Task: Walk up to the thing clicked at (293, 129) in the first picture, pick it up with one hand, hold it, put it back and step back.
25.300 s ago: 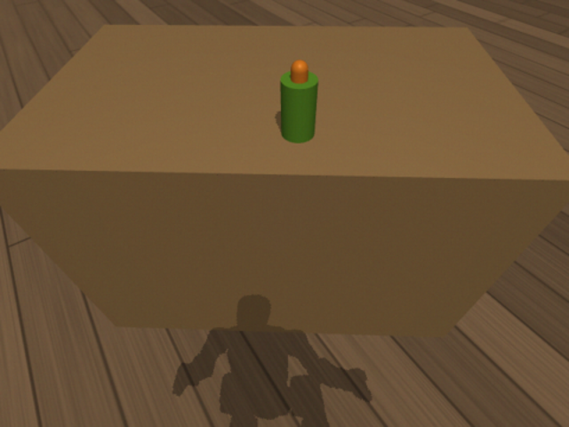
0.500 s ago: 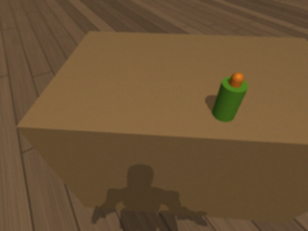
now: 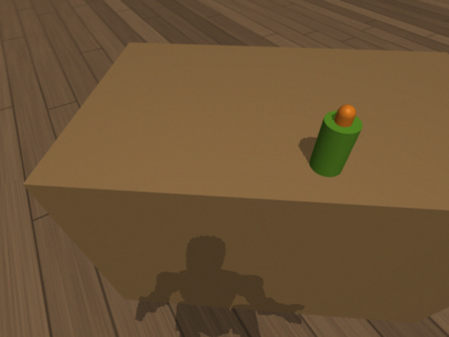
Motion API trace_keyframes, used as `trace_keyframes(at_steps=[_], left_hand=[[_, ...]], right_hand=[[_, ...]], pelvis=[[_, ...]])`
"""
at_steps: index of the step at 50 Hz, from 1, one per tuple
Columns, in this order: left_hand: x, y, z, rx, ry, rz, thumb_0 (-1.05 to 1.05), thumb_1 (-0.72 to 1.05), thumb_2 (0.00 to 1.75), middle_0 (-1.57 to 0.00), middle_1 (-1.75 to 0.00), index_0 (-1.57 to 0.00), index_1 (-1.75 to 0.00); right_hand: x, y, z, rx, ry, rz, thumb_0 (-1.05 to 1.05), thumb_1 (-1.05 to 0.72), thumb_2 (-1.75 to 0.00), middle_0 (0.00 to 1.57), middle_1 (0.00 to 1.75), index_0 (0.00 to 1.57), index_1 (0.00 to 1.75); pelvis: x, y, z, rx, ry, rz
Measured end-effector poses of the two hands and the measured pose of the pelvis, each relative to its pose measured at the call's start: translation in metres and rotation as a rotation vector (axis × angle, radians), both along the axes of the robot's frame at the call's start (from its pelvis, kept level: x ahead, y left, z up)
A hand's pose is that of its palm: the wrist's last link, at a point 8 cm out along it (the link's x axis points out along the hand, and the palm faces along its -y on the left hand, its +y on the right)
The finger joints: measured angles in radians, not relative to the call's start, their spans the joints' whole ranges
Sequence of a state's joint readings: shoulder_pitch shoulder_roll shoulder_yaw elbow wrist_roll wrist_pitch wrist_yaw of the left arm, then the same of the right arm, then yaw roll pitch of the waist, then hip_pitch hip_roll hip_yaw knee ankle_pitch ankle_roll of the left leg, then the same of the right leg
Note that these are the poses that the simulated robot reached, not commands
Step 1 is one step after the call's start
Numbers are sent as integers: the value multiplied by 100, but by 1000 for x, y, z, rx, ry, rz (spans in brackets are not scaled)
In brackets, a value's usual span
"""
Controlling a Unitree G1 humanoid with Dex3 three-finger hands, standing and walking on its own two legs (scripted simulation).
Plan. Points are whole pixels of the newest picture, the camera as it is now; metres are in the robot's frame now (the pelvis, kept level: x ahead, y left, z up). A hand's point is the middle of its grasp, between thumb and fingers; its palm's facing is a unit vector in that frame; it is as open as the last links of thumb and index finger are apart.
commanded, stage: home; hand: right
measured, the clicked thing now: (336, 138) +0.48 -0.19 +0.10
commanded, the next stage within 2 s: stand in 0.56 s
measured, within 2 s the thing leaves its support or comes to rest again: neither
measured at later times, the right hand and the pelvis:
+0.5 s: hand out of the picture +0.07 -0.25 -0.15, palm faces -0.05 +0.93 -0.35, open 17.5 cm; pelvis +0.01 +0.01 +0.00, yaw +0 degrees
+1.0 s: hand out of the picture +0.08 -0.24 -0.15, palm faces -0.04 +0.94 -0.35, open 12.1 cm; pelvis +0.02 +0.02 +0.00, yaw -1 degrees
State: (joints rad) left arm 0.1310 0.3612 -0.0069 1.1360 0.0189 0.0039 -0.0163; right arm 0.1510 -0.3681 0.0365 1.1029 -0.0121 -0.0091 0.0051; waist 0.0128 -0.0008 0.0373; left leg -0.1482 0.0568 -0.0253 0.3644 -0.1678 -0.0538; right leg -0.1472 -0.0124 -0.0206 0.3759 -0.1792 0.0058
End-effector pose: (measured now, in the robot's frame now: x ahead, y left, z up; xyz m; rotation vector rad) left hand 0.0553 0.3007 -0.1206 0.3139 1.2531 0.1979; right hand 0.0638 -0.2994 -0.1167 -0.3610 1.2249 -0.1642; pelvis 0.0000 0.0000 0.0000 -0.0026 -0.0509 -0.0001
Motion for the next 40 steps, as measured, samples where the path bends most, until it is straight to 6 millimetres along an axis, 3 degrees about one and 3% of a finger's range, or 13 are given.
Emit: trace_keyframes(at_steps=[35, 40], left_hand=[[13, 11, -1, -1, 20, -6, 1, 90, 90, -21, -30, -20, -30], [18, 11, 0, -2, 16, -10, 1, 90, 89, -21, -30, -20, -30]], right_hand=[[6, 12, 0, 6, 18, -36, -1, 55, -4, 6, 5, 5, 5], [10, 14, 1, 5, 13, -37, -1, 45, -15, 12, 13, 11, 13]], pelvis=[[11, 12, 2, 1, 9, -12], [13, 13, 2, 1, 11, -13]])
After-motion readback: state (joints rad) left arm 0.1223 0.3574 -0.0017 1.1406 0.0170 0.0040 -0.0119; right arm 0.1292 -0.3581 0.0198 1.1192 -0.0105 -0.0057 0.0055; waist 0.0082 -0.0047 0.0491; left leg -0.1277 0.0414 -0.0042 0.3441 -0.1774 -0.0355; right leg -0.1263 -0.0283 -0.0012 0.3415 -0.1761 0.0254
